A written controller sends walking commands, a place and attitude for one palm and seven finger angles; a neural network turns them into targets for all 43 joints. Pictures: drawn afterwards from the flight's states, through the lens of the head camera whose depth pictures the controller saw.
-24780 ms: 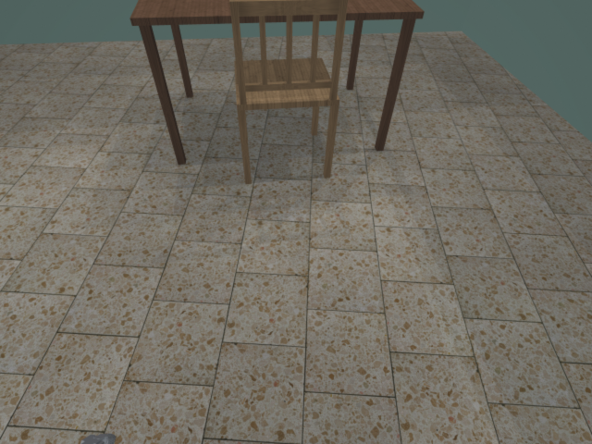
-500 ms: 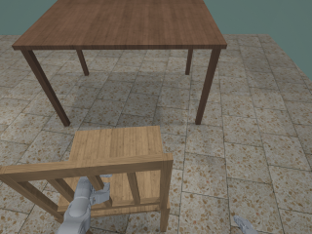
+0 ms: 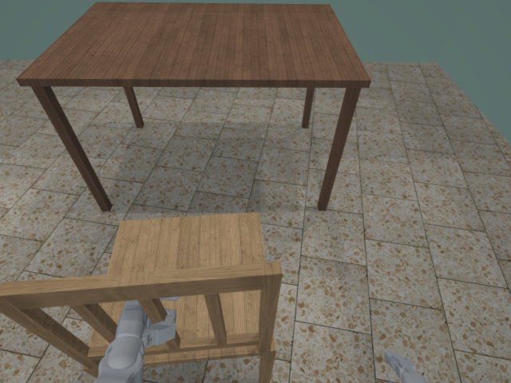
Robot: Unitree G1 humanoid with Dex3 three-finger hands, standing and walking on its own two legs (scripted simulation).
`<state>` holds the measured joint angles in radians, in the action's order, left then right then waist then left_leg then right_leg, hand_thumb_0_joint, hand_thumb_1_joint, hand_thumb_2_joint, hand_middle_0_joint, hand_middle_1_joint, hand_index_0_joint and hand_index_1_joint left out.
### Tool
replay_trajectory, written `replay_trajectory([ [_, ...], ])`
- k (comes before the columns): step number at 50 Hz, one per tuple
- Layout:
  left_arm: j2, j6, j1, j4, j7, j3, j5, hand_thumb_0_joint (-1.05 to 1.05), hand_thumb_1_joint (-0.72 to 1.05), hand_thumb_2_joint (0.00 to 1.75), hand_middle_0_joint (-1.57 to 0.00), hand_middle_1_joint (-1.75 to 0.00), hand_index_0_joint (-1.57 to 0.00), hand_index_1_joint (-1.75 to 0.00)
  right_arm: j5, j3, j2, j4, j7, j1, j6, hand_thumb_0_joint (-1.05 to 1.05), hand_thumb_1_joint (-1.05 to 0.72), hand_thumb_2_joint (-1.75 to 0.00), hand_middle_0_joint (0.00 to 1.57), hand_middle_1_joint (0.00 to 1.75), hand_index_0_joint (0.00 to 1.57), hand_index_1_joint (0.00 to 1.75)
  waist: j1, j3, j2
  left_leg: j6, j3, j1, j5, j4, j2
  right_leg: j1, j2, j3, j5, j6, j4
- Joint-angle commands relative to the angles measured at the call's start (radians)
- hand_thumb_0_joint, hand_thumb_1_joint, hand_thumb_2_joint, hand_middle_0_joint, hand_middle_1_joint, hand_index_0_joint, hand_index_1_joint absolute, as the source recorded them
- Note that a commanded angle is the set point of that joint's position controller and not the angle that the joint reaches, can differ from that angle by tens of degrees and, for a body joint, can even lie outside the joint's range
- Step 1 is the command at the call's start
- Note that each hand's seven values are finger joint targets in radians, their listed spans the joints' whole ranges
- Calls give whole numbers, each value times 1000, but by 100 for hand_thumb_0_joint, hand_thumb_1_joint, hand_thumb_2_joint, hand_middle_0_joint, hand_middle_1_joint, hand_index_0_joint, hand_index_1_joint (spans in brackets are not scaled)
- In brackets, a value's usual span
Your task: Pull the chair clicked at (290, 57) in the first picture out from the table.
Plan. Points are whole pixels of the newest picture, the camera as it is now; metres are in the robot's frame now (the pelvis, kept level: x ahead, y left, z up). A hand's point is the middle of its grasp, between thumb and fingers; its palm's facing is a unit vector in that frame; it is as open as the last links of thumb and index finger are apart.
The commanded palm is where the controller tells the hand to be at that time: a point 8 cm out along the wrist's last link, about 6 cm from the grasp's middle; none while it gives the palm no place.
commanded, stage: open the thumb and straighten the fingers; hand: left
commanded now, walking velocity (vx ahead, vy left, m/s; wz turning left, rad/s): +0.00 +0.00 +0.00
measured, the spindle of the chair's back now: (162, 322) +0.25 +0.19 -0.11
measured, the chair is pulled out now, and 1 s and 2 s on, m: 0.61 0.61 0.61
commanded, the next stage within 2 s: draw the fingers out of the gap in 0.72 s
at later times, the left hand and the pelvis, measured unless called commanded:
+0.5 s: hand (164, 314) +0.25 +0.18 -0.08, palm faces +0.09 -0.98 -0.18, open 14.6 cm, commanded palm +0.23 +0.23 -0.06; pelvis +0.01 +0.01 -0.04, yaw +2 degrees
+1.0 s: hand (156, 337) +0.22 +0.18 -0.09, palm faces +0.10 -0.97 -0.20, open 17.4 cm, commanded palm +0.19 +0.23 -0.06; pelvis +0.03 +0.01 -0.05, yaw +3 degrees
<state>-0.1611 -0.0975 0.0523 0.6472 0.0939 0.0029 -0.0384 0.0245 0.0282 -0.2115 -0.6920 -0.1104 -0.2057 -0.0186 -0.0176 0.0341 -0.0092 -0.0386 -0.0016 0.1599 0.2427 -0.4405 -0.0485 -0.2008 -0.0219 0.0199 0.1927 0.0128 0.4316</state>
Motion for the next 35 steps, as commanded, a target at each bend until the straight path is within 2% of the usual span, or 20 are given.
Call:
replay_trajectory([
  [1,-82,-11,-85,-144,-6,13,-41,0,66,78,-50,-145,-50,-145,42,-58,-169,142,42,77,65,0,-90,-90,20,30,20,30,-37,-96,77,47,-11,163,-6,19,-15,-34,-50,31,-15,-26,3],
  [2,-156,-28,-100,-229,-7,85,-46,0,54,73,-50,-145,-50,-145,40,-68,-167,158,52,86,77,0,-90,-90,20,30,20,30,-17,-128,52,49,-5,189,36,-5,-3,-55,-48,23,29,-21,28],
  [3,-153,-37,-107,-288,-16,79,-40,0,42,67,-50,-145,-50,-145,34,-70,-161,174,57,95,91,0,-90,-90,20,30,20,30,-14,-162,7,53,4,202,50,-31,8,-72,-49,18,45,-20,46],
  [5,-131,-34,-103,-346,-30,55,-30,0,17,55,-50,-145,-50,-145,26,-68,-154,194,60,95,116,0,-90,-90,20,30,20,30,-17,-181,-21,56,11,228,56,-72,16,-112,-44,18,57,-20,79],
  [6,-151,-24,-98,-362,-30,64,-31,0,5,49,-50,-145,-50,-145,29,-70,-157,192,61,84,123,0,-90,-90,20,30,20,30,-24,-197,-25,55,6,238,66,-85,15,-118,-41,17,67,-22,90],
  [8,-137,2,-141,-382,-26,57,-30,0,-19,37,-50,-145,-50,-145,24,-67,-161,203,53,86,137,0,-90,-90,20,30,20,30,-30,-212,-12,57,3,268,84,-114,20,-164,-39,25,94,-15,120],
  [9,-145,16,-142,-382,-23,74,-34,0,-31,32,-50,-145,-50,-145,22,-69,-164,205,49,80,145,0,-90,-90,20,30,20,30,-28,-218,6,58,2,280,83,-128,21,-172,-36,25,97,-13,129],
  [11,-157,45,-59,-409,-22,96,-42,0,-55,20,-45,-130,-45,-130,20,-73,-169,218,44,74,158,0,-90,-90,20,30,20,30,-7,-265,6,57,3,289,58,-151,23,-163,-36,27,74,-15,157],
  [14,-124,79,-100,-476,-24,64,-41,0,-55,20,-38,-109,-38,-109,16,-70,-171,224,34,64,177,0,-90,-90,20,30,20,30,-26,-291,-9,54,0,291,12,-183,24,-195,-33,37,29,-13,194],
  [15,-124,89,-84,-483,-26,73,-45,0,-55,20,-35,-101,-35,-101,14,-74,-173,226,30,54,184,0,-90,-90,20,30,20,30,-27,-310,22,54,-1,290,-9,-199,24,-193,-31,39,6,-11,206],
  [16,-136,102,-49,-485,-29,81,-48,0,-55,20,-32,-94,-32,-94,15,-74,-178,226,27,52,188,0,-90,-90,20,30,20,30,-20,-307,18,52,-4,297,-25,-204,22,-192,-30,43,-9,-15,214],
  [18,-102,121,-48,-516,-33,49,-46,0,-55,20,-27,-80,-27,-80,13,-72,-177,232,25,46,198,0,-90,-90,20,30,20,30,-28,-307,16,51,-4,298,-45,-223,24,-213,-31,50,-31,-12,232],
  [20,-129,140,-33,-535,-30,74,-43,0,-55,20,-22,-65,-22,-65,9,-74,-181,236,21,34,202,0,-90,-90,20,30,20,30,-24,-325,38,50,-9,307,-62,-240,25,-214,-30,52,-48,-12,248],
  [22,-129,157,14,-570,-32,72,-41,0,-55,20,-18,-51,-18,-51,9,-73,-179,246,20,32,208,0,-90,-90,20,30,20,30,-18,-337,16,49,-5,307,-89,-255,27,-210,-33,53,-79,-13,261],
  [24,-129,170,38,-600,-29,72,-35,0,-55,20,-13,-36,-13,-36,7,-72,-177,253,19,25,207,0,-90,-90,20,30,20,30,-19,-330,26,47,-5,317,-107,-269,25,-220,-33,57,-98,-13,276],
  [26,-163,182,23,-605,-26,102,-32,0,-55,20,-7,-22,-7,-22,5,-70,-180,254,14,18,201,0,-90,-90,20,30,20,30,-22,-309,22,49,-10,337,-107,-279,28,-229,-32,55,-104,-16,279],
  [29,-136,191,89,-674,-31,75,-30,0,-55,20,0,0,0,0,5,-70,-171,271,16,15,207,0,-90,-90,20,30,20,30,-17,-350,-10,47,-6,314,-155,-302,27,-226,-35,59,-142,-17,300],
  [32,-128,208,143,-687,-38,65,-37,0,-55,20,0,0,0,0,4,-70,-172,274,13,10,208,0,-90,-90,20,30,20,30,-27,-340,25,48,-7,334,-166,-324,27,-229,-35,64,-178,-15,309],
  [34,-118,213,118,-723,-40,43,-32,0,-55,20,0,0,0,0,4,-66,-173,278,11,9,210,0,-90,-90,20,30,20,30,-35,-335,4,48,-11,337,-153,-330,29,-255,-35,68,-150,-13,315],
  [35,-141,212,103,-738,-36,60,-30,0,-55,20,0,0,0,0,3,-68,-176,275,8,5,210,0,-90,-90,20,30,20,30,-37,-338,2,47,-16,336,-154,-333,28,-259,-34,68,-143,-14,320],
])
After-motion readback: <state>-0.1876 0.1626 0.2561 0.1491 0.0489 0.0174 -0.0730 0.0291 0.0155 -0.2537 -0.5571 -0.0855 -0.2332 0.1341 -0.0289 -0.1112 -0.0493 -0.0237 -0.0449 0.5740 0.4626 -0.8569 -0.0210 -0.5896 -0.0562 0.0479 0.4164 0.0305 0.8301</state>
